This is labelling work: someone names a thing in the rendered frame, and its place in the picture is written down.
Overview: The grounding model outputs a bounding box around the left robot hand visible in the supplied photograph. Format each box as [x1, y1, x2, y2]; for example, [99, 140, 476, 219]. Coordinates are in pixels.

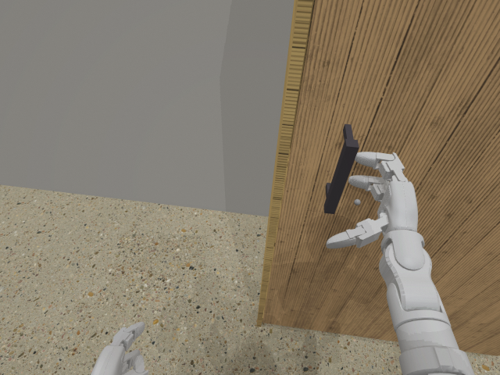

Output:
[91, 322, 148, 375]

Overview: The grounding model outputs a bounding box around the handle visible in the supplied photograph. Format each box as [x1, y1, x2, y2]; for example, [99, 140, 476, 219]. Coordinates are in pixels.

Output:
[324, 124, 359, 214]

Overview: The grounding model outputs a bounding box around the wardrobe door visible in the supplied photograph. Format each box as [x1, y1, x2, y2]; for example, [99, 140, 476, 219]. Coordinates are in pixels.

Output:
[263, 0, 500, 356]

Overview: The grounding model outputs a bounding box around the right robot hand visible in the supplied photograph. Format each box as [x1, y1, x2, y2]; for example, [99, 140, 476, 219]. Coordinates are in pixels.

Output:
[326, 152, 418, 248]

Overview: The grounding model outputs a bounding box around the right robot forearm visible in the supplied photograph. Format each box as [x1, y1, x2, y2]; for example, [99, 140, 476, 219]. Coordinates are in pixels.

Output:
[379, 230, 475, 375]

